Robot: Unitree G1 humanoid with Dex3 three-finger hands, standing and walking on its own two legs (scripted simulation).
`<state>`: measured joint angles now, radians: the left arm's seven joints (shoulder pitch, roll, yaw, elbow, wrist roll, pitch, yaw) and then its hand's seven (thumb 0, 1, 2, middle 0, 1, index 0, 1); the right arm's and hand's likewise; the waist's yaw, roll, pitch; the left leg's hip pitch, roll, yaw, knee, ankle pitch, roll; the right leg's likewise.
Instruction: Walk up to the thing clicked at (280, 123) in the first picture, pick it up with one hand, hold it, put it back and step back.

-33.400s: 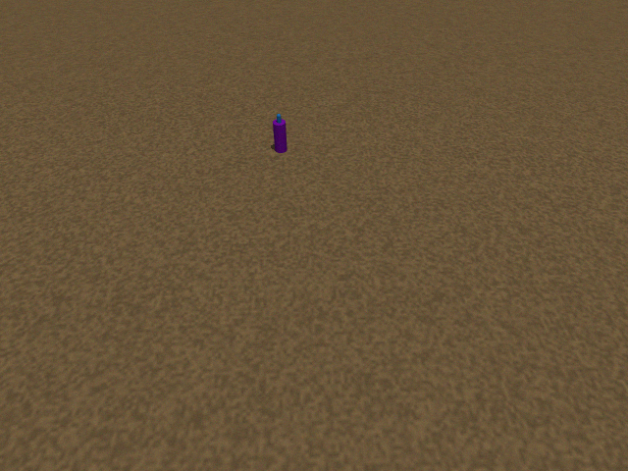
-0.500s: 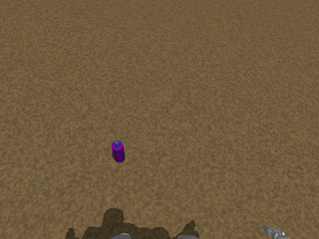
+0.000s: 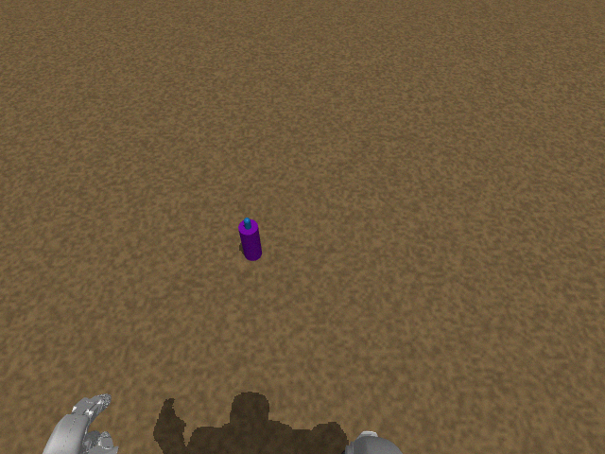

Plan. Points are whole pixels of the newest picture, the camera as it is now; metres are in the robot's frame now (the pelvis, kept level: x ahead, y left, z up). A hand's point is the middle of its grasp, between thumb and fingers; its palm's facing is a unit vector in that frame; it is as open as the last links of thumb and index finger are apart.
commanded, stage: step back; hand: left
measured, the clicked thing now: (250, 237) +0.85 +0.21 -0.64
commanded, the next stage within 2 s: stand in 1.46 s
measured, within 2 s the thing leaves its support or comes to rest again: neither
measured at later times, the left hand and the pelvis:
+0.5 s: hand out of the picture -0.09 +0.24 -0.12, palm faces -0.01 -0.90 -0.43, open 7.4 cm; pelvis -0.15 -0.03 +0.01, yaw -2 degrees
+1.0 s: hand out of the picture -0.07 +0.24 -0.13, palm faces +0.02 -0.92 -0.39, open 7.4 cm; pelvis -0.15 -0.03 +0.01, yaw +0 degrees
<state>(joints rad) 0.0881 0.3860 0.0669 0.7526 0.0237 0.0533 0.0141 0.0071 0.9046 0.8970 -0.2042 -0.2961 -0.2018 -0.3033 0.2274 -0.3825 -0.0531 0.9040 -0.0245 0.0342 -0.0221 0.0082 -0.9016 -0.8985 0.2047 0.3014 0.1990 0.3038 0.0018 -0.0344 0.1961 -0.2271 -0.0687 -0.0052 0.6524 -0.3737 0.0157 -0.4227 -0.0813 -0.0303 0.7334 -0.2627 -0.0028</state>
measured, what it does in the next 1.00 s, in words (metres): walks backwards: right foot, then left foot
